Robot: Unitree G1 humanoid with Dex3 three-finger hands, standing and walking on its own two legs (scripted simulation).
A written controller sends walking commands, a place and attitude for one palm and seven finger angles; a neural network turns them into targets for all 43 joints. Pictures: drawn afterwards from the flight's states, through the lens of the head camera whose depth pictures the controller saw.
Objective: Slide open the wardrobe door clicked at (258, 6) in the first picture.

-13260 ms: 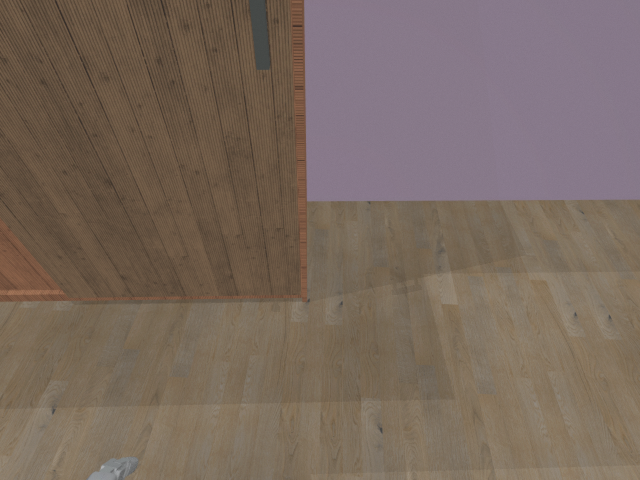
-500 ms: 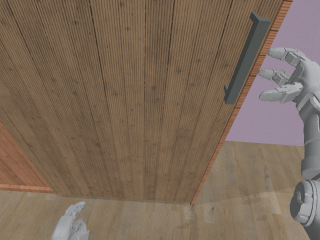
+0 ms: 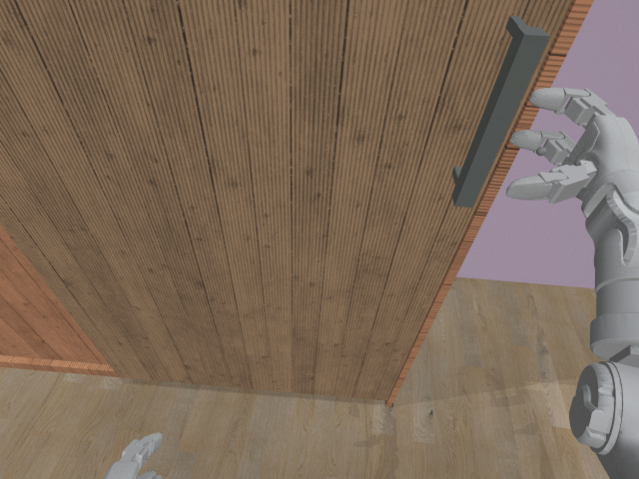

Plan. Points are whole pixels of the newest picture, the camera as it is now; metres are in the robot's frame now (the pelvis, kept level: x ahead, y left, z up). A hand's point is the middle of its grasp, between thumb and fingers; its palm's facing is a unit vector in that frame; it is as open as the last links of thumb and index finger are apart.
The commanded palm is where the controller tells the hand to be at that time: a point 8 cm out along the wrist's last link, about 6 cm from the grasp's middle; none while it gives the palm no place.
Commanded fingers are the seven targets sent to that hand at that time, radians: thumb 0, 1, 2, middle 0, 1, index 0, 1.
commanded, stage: feel for the door with the fingertips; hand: right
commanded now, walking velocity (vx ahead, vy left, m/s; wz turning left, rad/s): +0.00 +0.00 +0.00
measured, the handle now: (486, 120) +0.48 -0.14 +0.25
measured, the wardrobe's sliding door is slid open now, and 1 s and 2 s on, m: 0.00 0.00 0.00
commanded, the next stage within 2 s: slide the fingers in behind the handle in 0.66 s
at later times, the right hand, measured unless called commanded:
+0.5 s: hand (521, 144) +0.43 -0.17 +0.25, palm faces +0.05 +1.00 -0.01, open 14.0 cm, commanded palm +0.41 -0.22 +0.25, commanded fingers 0.00 0.50 -0.30 0.30 1.20 0.30 1.20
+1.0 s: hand (516, 140) +0.44 -0.17 +0.25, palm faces +0.00 +1.00 +0.01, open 13.8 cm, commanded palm +0.41 -0.22 +0.25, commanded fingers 0.00 0.50 -0.30 0.30 1.20 0.30 1.20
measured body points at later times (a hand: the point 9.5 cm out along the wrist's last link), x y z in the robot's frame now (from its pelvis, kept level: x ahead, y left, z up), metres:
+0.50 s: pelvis +0.00 +0.01 +0.00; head -0.02 +0.02 +0.45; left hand +0.14 +0.25 -0.10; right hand +0.42 -0.22 +0.25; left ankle -0.04 +0.09 -0.74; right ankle +0.01 -0.09 -0.74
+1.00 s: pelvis -0.01 +0.01 +0.00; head -0.01 +0.03 +0.45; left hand +0.08 +0.28 -0.11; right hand +0.43 -0.22 +0.25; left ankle -0.04 +0.09 -0.74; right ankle +0.01 -0.09 -0.74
